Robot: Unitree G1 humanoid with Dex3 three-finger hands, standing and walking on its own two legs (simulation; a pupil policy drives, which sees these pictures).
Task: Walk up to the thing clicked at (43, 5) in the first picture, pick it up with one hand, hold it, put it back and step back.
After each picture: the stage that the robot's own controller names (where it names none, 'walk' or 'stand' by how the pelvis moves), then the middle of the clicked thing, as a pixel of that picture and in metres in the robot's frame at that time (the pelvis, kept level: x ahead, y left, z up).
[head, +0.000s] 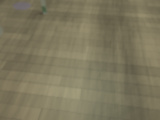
stand; (43, 5) +2.21 +0.49 -0.66
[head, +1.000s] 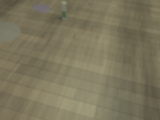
walk; (64, 11) +2.10 +0.16 -0.63
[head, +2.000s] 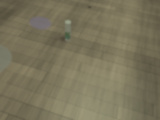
walk; (67, 31) +1.49 +0.08 -0.64
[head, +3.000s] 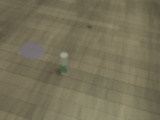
walk; (64, 64) +1.02 +0.11 -0.65
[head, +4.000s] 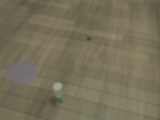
walk; (59, 94) +0.66 +0.16 -0.64
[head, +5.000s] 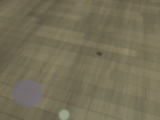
stand; out of the picture +0.46 +0.13 -0.63
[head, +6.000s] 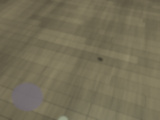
stand; out of the picture +0.43 +0.13 -0.65
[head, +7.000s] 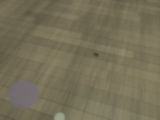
stand; out of the picture +0.44 +0.15 -0.65
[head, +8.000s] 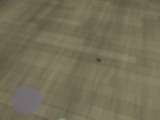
stand; out of the picture +0.43 +0.15 -0.66
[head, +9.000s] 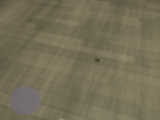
stand; out of the picture +0.43 +0.15 -0.66
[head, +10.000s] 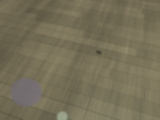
go down; out of the picture +0.43 +0.14 -0.65
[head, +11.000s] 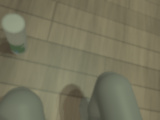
go down; (17, 38) +0.53 +0.16 -0.24
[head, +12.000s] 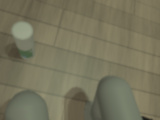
close in; (25, 43) +0.53 +0.15 -0.26
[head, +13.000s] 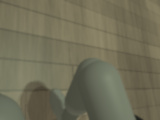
close in; out of the picture +0.53 +0.21 -0.17
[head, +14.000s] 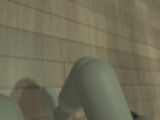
close; out of the picture +0.51 +0.21 -0.18
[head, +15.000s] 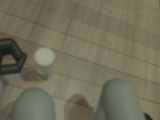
lift; (44, 67) +0.44 +0.12 -0.24
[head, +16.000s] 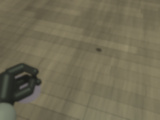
close; out of the picture +0.36 +0.06 -0.58
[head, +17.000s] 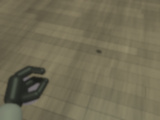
hold; out of the picture +0.35 +0.09 -0.61
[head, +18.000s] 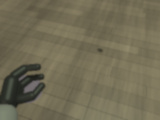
stand; out of the picture +0.35 +0.08 -0.62
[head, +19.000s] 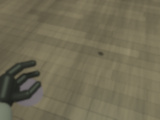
stand; out of the picture +0.34 +0.07 -0.62
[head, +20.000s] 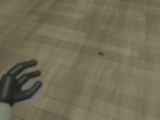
stand; out of the picture +0.35 +0.07 -0.62
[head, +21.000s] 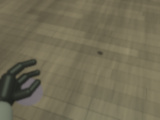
stand; out of the picture +0.35 +0.07 -0.62
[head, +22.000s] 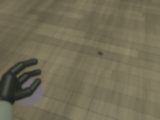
stand; out of the picture +0.35 +0.07 -0.62
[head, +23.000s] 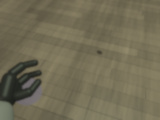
stand; out of the picture +0.35 +0.07 -0.62
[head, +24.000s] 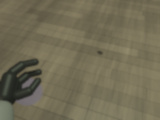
stand; out of the picture +0.35 +0.08 -0.62
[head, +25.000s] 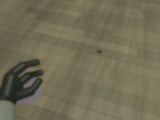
stand; out of the picture +0.35 +0.08 -0.62
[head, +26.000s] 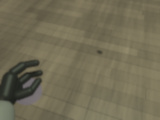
stand; out of the picture +0.35 +0.07 -0.62
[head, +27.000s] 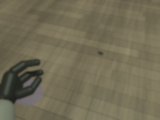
stand; out of the picture +0.35 +0.07 -0.62
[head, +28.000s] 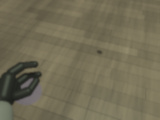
stand; out of the picture +0.35 +0.08 -0.62
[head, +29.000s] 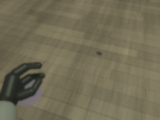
stand; out of the picture +0.35 +0.07 -0.62
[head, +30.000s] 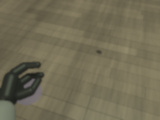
close; out of the picture +0.36 +0.08 -0.62
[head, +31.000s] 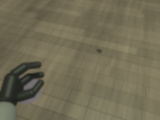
stand; out of the picture +0.36 +0.08 -0.61
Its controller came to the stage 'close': yes
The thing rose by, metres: 0.01
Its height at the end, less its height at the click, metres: +0.00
